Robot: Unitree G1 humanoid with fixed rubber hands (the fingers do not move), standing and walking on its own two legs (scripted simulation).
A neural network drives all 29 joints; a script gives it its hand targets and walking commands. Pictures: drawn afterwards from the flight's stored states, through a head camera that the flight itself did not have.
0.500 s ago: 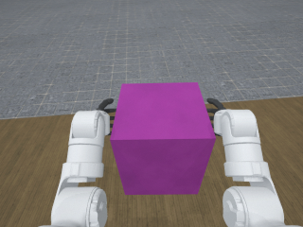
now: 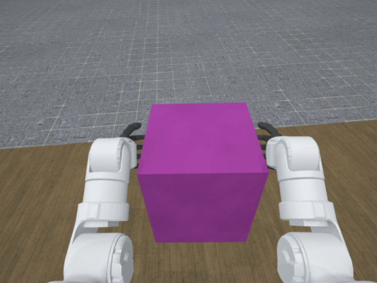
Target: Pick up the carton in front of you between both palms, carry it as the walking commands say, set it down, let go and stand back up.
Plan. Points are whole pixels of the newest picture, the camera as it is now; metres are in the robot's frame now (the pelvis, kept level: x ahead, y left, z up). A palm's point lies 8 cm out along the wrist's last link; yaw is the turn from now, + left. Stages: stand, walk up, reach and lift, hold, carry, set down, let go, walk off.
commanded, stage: carry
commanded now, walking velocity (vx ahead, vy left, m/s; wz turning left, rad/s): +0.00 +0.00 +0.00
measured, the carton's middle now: (199, 174) +0.35 +0.00 +0.06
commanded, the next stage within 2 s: none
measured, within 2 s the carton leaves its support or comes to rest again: neither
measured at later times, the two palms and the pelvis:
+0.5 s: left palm (126, 150) +0.35 +0.15 +0.13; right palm (273, 149) +0.36 -0.15 +0.13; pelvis +0.01 +0.00 +0.00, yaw +0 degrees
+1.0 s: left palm (126, 106) +0.54 +0.20 +0.11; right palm (237, 108) +0.53 -0.10 +0.11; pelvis +0.17 +0.05 -0.01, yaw +1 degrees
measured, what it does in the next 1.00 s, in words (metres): walks ahead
